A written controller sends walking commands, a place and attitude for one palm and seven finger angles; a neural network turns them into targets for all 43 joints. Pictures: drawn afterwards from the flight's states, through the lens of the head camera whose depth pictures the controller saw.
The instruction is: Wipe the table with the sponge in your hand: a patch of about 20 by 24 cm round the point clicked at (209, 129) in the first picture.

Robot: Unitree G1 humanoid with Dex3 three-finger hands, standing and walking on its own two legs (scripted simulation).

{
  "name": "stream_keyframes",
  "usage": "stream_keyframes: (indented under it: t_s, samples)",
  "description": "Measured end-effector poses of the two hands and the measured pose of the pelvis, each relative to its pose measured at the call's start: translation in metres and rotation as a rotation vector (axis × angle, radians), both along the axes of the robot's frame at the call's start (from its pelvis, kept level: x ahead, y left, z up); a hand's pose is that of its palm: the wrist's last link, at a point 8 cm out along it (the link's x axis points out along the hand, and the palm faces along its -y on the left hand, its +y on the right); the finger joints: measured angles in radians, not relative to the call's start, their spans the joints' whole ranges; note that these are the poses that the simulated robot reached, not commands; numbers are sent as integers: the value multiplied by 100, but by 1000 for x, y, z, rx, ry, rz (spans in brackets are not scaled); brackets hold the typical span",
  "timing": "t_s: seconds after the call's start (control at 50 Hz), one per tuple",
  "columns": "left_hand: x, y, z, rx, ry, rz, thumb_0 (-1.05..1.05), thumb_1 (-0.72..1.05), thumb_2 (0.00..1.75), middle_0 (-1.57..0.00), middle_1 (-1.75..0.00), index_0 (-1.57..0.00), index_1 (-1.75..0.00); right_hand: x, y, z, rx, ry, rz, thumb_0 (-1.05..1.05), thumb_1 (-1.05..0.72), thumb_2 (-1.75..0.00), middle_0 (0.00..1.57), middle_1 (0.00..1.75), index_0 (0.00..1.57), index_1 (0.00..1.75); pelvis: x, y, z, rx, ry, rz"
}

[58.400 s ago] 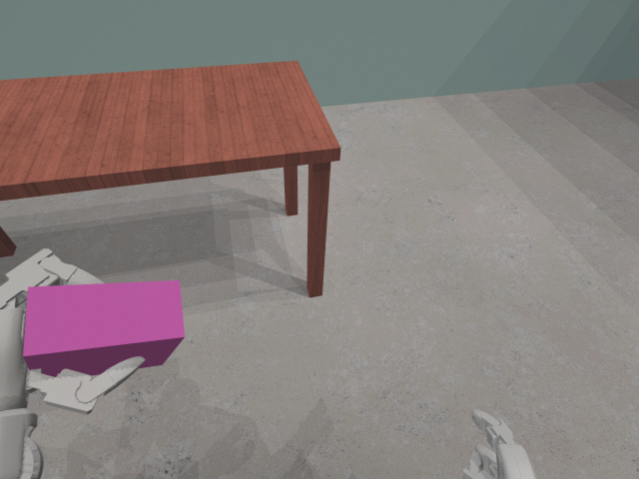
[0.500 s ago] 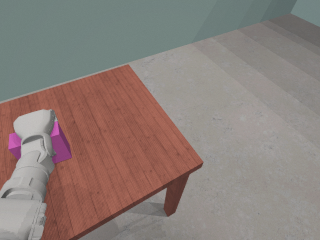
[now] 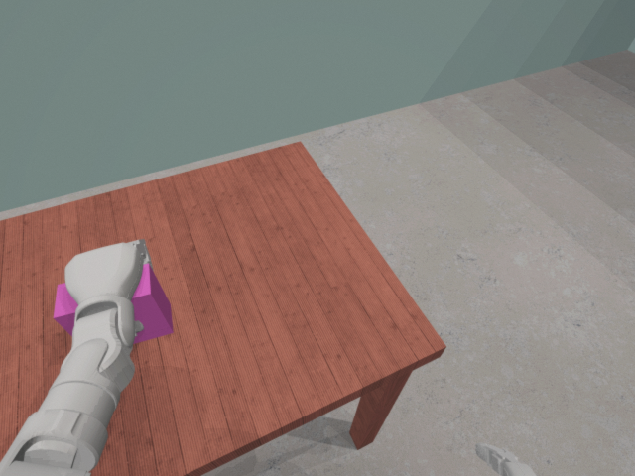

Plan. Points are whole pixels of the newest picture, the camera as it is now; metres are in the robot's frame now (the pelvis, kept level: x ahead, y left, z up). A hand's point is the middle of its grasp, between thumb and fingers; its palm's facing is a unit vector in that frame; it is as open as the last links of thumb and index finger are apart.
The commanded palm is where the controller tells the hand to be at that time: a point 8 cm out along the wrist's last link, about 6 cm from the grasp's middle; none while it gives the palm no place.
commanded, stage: wipe back along the first lane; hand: left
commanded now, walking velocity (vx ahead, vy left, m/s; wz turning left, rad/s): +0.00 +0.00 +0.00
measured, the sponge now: (124, 316) +0.33 +0.32 -0.04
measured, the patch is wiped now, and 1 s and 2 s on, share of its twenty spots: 1.00 1.00 1.00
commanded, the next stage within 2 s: lift the sponge slowly off the table in 1.46 s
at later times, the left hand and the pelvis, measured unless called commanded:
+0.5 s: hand (134, 332) +0.28 +0.27 +0.01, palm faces -0.04 -0.04 -1.00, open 9.6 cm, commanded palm +0.24 +0.25 +0.04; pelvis -0.02 -0.02 +0.00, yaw +0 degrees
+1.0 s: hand (147, 362) +0.25 +0.24 +0.01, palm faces -0.04 -0.07 -1.00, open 9.6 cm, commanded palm +0.20 +0.23 +0.04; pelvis -0.01 -0.05 +0.00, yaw -1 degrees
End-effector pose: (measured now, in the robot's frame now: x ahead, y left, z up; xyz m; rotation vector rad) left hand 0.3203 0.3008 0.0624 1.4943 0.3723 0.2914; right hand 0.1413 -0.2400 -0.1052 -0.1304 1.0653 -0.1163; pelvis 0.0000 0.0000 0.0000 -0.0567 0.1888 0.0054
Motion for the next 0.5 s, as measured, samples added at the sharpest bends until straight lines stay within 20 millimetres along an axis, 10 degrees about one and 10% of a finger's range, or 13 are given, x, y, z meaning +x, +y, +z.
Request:
stream_keyframes:
  t_s: [0.5]
  samples:
    - [-54,-37,-2,17,2,45,0,-45,107,-73,-146,-75,-146,13,-8,7,8,-100,58,0,-91,-90,20,30,20,30,-20,-22,-1,24,-61,2]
